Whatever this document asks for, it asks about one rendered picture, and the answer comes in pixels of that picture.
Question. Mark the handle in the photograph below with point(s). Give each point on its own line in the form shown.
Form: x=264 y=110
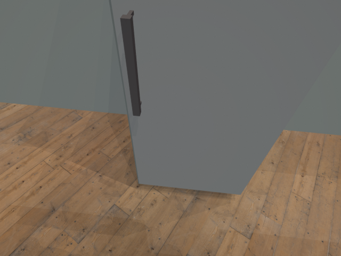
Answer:
x=131 y=63

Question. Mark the fridge door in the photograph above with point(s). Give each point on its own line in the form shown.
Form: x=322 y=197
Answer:
x=219 y=80

